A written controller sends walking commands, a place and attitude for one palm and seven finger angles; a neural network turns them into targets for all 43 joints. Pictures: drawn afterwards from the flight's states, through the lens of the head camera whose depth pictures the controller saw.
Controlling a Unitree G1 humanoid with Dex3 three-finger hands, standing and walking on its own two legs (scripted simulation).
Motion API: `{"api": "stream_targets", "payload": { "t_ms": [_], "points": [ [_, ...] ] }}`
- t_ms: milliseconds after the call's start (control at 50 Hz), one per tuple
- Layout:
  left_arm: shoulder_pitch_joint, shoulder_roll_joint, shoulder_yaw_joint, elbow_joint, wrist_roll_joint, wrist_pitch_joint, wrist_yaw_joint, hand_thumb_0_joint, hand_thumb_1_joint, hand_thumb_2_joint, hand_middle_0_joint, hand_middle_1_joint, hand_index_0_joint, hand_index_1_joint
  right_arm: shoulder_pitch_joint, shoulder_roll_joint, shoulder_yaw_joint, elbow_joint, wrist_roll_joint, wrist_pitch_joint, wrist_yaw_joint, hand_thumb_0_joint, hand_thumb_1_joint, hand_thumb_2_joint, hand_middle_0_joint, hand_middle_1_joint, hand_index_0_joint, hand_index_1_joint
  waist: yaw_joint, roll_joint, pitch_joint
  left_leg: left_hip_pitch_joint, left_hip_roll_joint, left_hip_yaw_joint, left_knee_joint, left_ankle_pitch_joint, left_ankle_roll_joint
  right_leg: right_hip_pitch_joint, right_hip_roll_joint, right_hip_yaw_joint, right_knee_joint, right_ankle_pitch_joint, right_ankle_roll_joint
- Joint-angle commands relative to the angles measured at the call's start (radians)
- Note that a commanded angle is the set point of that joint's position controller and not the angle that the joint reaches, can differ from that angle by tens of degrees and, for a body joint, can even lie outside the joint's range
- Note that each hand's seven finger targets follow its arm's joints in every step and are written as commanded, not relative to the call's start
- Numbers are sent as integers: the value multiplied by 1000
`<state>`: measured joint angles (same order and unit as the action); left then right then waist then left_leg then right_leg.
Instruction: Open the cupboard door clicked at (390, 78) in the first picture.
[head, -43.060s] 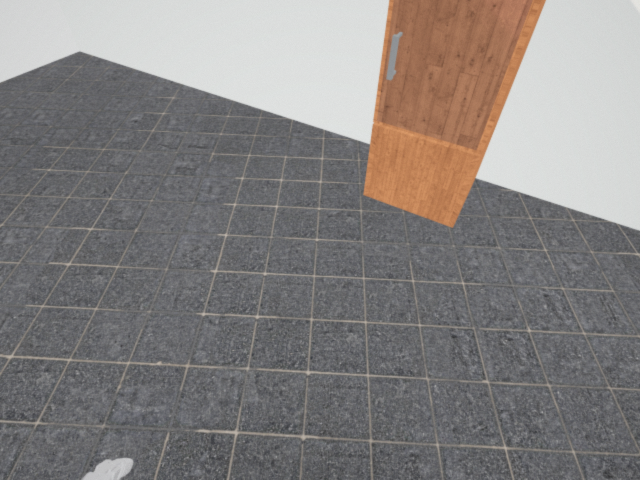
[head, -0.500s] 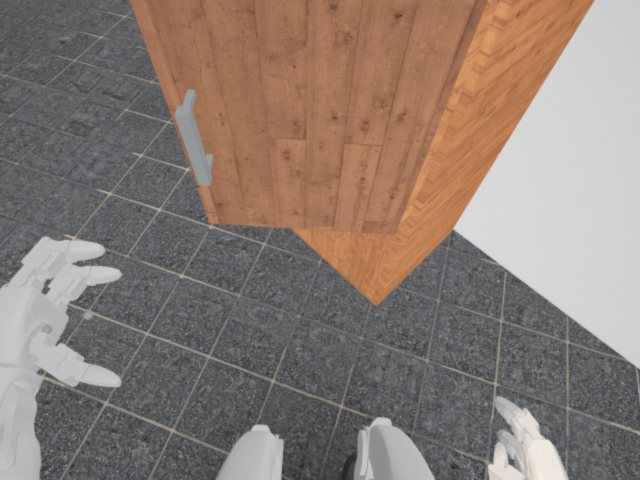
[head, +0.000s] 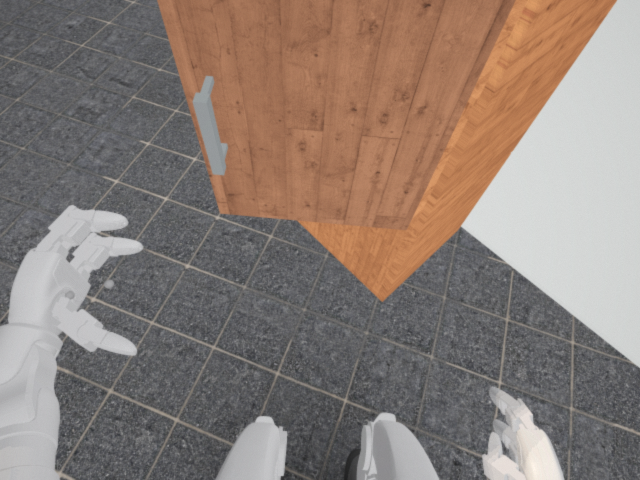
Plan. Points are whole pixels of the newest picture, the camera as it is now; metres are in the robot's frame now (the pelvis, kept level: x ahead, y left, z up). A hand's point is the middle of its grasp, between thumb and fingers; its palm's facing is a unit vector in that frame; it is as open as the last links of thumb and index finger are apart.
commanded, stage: move the hooked fingers beside the handle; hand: left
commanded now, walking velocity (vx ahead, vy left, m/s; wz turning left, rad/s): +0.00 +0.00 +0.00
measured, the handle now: (214, 128) +0.58 +0.20 +0.03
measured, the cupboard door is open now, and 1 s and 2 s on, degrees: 43 43 43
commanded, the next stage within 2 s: none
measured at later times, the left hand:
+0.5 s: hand (132, 226) +0.40 +0.26 +0.04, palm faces -0.03 -1.00 -0.02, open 14.0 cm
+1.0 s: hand (146, 177) +0.47 +0.26 +0.04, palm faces -0.01 -1.00 -0.01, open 14.0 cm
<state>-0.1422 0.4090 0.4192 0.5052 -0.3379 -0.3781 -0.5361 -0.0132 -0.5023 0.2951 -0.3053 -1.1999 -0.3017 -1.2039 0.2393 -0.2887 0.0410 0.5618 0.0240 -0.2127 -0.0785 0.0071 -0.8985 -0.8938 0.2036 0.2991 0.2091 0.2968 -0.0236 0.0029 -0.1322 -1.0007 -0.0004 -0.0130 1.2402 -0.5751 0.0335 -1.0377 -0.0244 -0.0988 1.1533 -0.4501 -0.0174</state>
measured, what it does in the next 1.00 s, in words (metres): stands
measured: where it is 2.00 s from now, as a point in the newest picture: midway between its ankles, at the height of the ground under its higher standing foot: outside the picture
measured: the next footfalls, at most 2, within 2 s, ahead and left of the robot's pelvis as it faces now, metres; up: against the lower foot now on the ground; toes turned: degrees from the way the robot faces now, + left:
none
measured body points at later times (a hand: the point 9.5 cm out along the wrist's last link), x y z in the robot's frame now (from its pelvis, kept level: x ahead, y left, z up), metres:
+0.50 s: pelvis +0.01 +0.01 +0.00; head +0.13 +0.03 +0.44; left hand +0.39 +0.31 +0.04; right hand +0.11 -0.26 -0.10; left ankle +0.01 +0.10 -0.64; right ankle +0.06 -0.12 -0.64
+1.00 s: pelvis +0.00 +0.00 -0.01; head +0.15 +0.03 +0.41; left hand +0.47 +0.32 +0.04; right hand +0.05 -0.28 -0.12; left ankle +0.01 +0.09 -0.64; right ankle +0.06 -0.12 -0.64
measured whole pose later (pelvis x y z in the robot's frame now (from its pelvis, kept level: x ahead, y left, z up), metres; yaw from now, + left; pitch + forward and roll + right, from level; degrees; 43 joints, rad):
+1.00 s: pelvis +0.00 +0.00 -0.01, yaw -2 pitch +26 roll -3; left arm -0.76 0.66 0.55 1.10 -0.17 -0.41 -0.51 -0.01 -0.50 0.30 -0.31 -1.20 -0.30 -1.20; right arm 0.31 -0.30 0.06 0.60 0.00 -0.01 -0.04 0.00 -0.90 -0.89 0.20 0.30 0.21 0.30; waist -0.15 0.00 -0.12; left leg -1.16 0.03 0.00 1.29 -0.58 0.03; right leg -1.20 0.00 -0.09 1.19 -0.43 -0.02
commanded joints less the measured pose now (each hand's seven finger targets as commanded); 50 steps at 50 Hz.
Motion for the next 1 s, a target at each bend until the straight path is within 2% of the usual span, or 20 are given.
{"api": "stream_targets", "payload": {
  "t_ms": [0,20,60,140,200,240,320,380,440,460,520,580,680,720,740,760,840,920,940,980],
  "points": [
    [-241,256,79,-177,-8,-46,18,0,-500,300,-300,-1200,-300,-1200,57,-160,-75,-111,5,-39,-5,0,-900,-900,200,300,200,300,-5,134,-358,196,0,-47,-224,336,-36,231,28,52,-131,131,-16],
    [-243,279,96,-161,-8,-37,20,0,-500,300,-300,-1200,-300,-1200,65,-167,-75,-114,4,-33,-3,0,-900,-900,200,300,200,300,-2,106,-373,198,3,-54,-221,371,-40,240,33,46,-120,151,-19],
    [-261,273,89,-155,5,-21,29,0,-500,300,-300,-1200,-300,-1200,70,-162,-78,-115,5,-21,3,0,-900,-900,200,300,200,300,1,129,-391,211,6,-49,-224,401,-45,244,28,49,-122,175,-13],
    [-278,296,119,-92,10,-10,45,0,-500,300,-300,-1200,-300,-1200,82,-165,-74,-119,4,6,13,0,-900,-900,200,300,200,300,-2,68,-379,171,7,-43,-221,407,-38,266,34,49,-120,199,-12],
    [-359,285,102,-71,21,-29,60,0,-500,300,-300,-1200,-300,-1200,87,-163,-74,-109,2,17,17,0,-900,-900,200,300,200,300,-21,87,-356,157,6,-40,-221,350,-35,239,34,53,-128,159,-10],
    [-411,319,117,-80,29,-57,58,0,-500,300,-300,-1200,-300,-1200,102,-167,-76,-99,-2,22,14,0,-900,-900,200,300,200,300,-18,115,-392,188,9,-46,-218,389,-41,238,39,53,-118,173,-16],
    [-454,288,71,-80,35,-78,47,0,-500,300,-300,-1200,-300,-1200,129,-172,-84,-80,-4,32,17,0,-900,-900,200,300,200,300,-36,169,-433,290,21,-66,-209,530,-64,187,41,40,-113,207,-19],
    [-477,283,69,23,46,-60,46,0,-500,300,-300,-1200,-300,-1200,138,-175,-84,-58,-3,50,19,0,-900,-900,200,300,200,300,-51,98,-391,241,22,-60,-208,465,-50,184,39,42,-126,196,-10],
    [-555,353,116,74,62,-60,52,0,-500,300,-300,-1200,-300,-1200,143,-180,-80,-51,-4,65,16,0,-900,-900,200,300,200,300,-41,102,-387,194,16,-57,-211,412,-45,199,38,47,-119,178,-15],
    [-555,335,104,88,66,-62,56,0,-500,300,-300,-1200,-300,-1200,142,-176,-80,-56,-4,69,17,0,-900,-900,200,300,200,300,-41,121,-388,203,13,-54,-212,412,-44,193,38,48,-121,178,-15],
    [-650,359,103,92,79,-82,71,0,-500,300,-300,-1200,-300,-1200,150,-176,-76,-54,-9,77,20,0,-900,-900,200,300,200,300,-50,151,-409,214,14,-56,-198,432,-46,176,41,48,-108,184,-19],
    [-655,413,147,141,92,-98,75,0,-500,300,-300,-1200,-300,-1200,165,-180,-76,-45,-14,95,24,0,-900,-900,200,300,200,300,-45,113,-451,196,15,-49,-181,445,-36,218,42,60,-105,225,-12],
    [-777,432,128,286,118,-90,54,0,-500,300,-300,-1200,-300,-1200,178,-187,-68,-30,-13,120,23,0,-900,-900,200,300,200,300,-79,89,-400,104,13,-42,-165,344,-16,194,41,68,-104,183,-9],
    [-845,439,116,284,119,-95,42,0,-500,300,-300,-1200,-300,-1200,181,-187,-65,-35,-14,125,21,0,-900,-900,200,300,200,300,-85,139,-426,121,10,-41,-154,366,-16,183,42,71,-93,199,-14],
    [-832,481,147,297,129,-95,40,0,-500,300,-300,-1200,-300,-1200,196,-193,-69,-28,-16,133,23,0,-900,-900,200,300,200,300,-69,144,-470,148,13,-44,-155,396,-20,195,43,70,-92,214,-14],
    [-842,469,133,303,130,-96,36,0,-500,300,-300,-1200,-300,-1200,198,-192,-68,-30,-17,137,25,0,-900,-900,200,300,200,300,-78,160,-483,159,13,-44,-148,417,-20,187,42,71,-89,229,-11],
    [-895,513,156,323,132,-105,32,0,-500,300,-300,-1200,-300,-1200,214,-196,-67,-22,-21,156,29,0,-900,-900,200,300,200,300,-88,149,-515,155,17,-45,-126,446,-16,188,47,74,-82,257,-8],
    [-955,577,188,407,141,-89,29,0,-500,300,-300,-1200,-300,-1200,214,-198,-54,-23,-20,173,26,0,-900,-900,200,300,200,300,-109,99,-457,23,11,-34,-108,354,4,217,48,90,-83,229,-6],
    [-971,609,194,415,156,-86,28,0,-500,300,-300,-1200,-300,-1200,218,-203,-52,-20,-20,178,26,0,-900,-900,200,300,200,300,-106,131,-464,31,13,-34,-112,349,1,210,47,92,-85,221,-5],
    [-977,613,189,415,169,-82,28,0,-500,300,-300,-1200,-300,-1200,227,-205,-51,-25,-24,184,29,0,-900,-900,200,300,200,300,-106,168,-500,54,13,-37,-106,376,1,198,47,89,-76,234,-5]
  ]
}}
